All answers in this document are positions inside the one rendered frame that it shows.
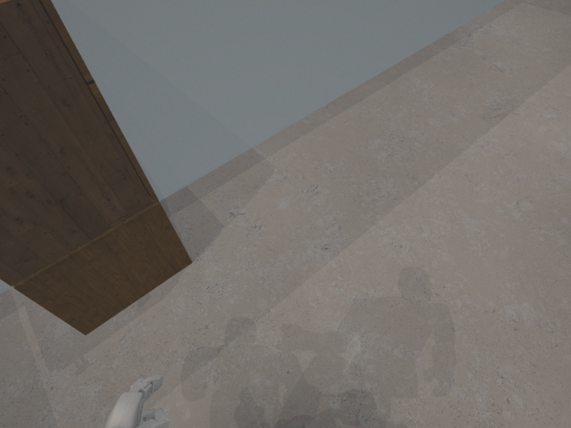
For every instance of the robot left hand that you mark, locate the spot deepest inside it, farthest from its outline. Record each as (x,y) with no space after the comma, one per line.
(127,411)

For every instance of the cupboard door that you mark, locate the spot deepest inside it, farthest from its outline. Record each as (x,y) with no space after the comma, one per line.
(64,178)

